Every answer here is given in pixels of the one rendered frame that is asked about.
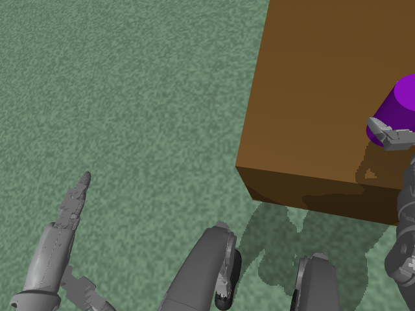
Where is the can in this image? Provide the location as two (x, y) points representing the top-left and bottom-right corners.
(366, 74), (415, 147)

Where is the left robot hand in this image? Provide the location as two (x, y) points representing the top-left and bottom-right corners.
(23, 171), (116, 311)

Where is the right robot arm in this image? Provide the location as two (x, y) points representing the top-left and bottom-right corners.
(385, 152), (415, 311)

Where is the left robot foot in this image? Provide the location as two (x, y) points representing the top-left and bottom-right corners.
(215, 249), (242, 311)

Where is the left robot arm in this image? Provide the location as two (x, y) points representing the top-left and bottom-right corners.
(9, 290), (61, 311)

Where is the right robot hand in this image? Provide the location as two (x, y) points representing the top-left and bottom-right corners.
(367, 81), (415, 151)

